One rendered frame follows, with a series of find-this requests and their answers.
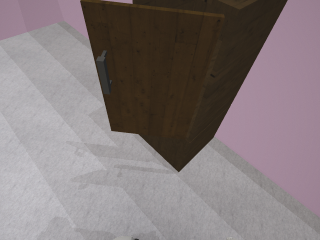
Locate handle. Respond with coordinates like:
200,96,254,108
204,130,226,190
96,50,112,95

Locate cupboard door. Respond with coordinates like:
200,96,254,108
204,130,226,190
80,0,225,140

